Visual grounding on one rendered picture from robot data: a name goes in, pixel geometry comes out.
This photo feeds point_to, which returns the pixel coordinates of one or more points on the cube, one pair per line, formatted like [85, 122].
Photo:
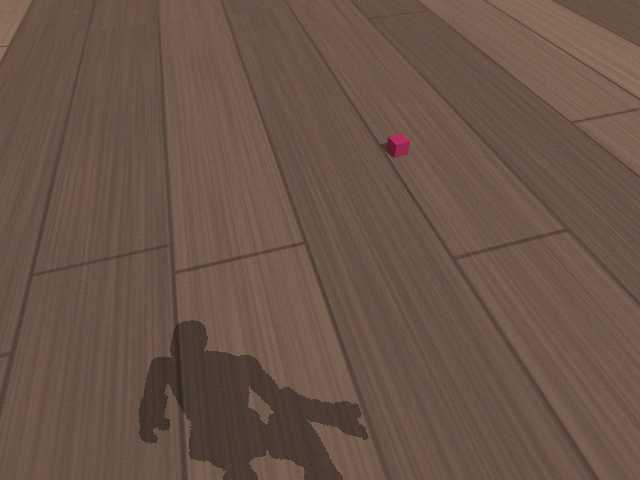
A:
[398, 145]

